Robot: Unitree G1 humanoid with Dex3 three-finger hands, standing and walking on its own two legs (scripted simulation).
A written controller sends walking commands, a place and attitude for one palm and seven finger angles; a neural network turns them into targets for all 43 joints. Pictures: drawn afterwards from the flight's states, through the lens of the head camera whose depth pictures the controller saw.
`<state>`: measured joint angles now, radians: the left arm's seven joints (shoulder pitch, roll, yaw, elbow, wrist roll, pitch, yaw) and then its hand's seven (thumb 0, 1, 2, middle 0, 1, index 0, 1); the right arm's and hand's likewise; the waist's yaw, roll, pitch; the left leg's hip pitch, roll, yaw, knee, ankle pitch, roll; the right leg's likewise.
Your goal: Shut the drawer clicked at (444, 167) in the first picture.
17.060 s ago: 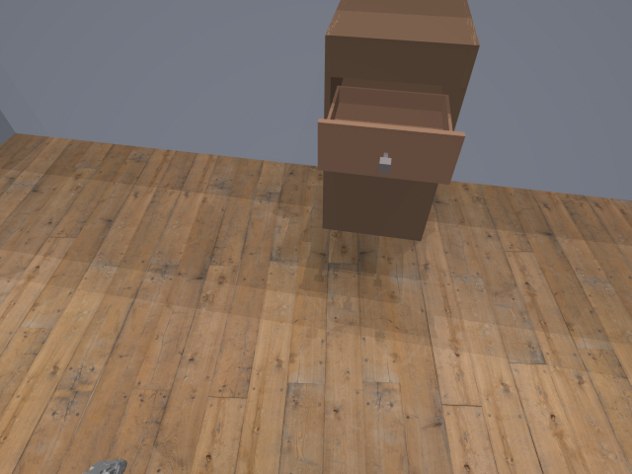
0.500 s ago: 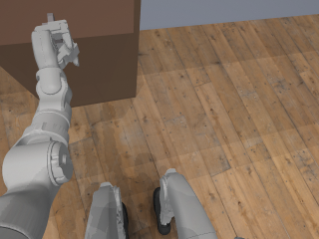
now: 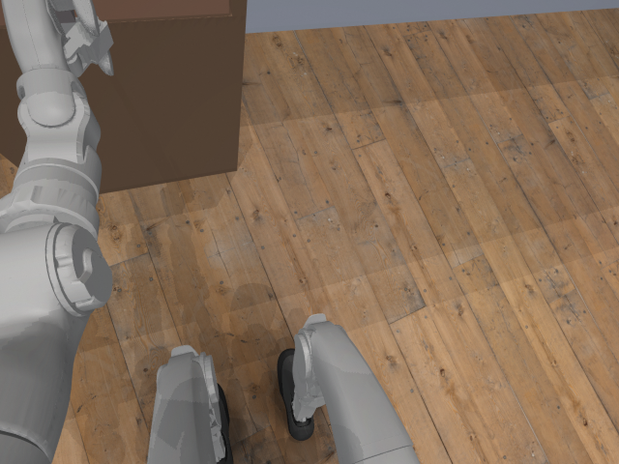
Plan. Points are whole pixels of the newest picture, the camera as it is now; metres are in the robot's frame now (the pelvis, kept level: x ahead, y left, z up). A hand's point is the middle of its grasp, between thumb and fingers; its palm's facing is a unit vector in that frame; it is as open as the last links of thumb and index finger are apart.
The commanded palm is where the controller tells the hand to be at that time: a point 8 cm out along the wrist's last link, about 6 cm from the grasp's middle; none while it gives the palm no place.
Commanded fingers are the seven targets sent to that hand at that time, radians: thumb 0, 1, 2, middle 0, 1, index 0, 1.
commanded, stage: pull the fist back off the drawer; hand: left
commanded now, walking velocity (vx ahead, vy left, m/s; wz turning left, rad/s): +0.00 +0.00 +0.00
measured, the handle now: out of the picture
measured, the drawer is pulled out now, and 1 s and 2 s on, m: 0.00 0.00 0.00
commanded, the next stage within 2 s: draw the hand back to the body in 0.74 s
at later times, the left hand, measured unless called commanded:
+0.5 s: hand (104, 32) +0.60 +0.13 +0.04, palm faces +0.11 -0.99 -0.03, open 3.4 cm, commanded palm +0.56 +0.16 +0.04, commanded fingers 0.00 0.90 0.90 -1.40 -1.60 -1.40 -1.60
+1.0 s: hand (81, 53) +0.56 +0.15 +0.06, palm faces +0.13 -0.99 -0.05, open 3.3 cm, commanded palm +0.49 +0.19 +0.09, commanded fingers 0.00 0.90 0.90 -1.40 -1.60 -1.40 -1.60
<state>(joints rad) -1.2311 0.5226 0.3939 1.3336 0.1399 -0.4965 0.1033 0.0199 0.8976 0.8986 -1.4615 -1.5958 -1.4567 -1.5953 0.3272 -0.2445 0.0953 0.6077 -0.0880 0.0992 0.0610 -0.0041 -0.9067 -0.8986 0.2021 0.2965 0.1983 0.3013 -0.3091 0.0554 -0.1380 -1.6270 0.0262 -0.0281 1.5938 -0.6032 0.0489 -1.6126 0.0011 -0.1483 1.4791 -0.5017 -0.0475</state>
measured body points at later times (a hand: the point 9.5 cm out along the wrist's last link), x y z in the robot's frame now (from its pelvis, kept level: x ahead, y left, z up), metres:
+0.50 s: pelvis -0.02 +0.01 -0.01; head +0.21 +0.04 +0.38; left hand +0.59 +0.19 +0.04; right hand -0.06 -0.23 -0.10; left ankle +0.04 +0.09 -0.54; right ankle +0.08 -0.10 -0.54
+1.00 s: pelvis +0.04 +0.01 +0.05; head +0.25 +0.03 +0.45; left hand +0.54 +0.20 +0.07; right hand +0.09 -0.25 -0.07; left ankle +0.04 +0.09 -0.54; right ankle +0.08 -0.10 -0.54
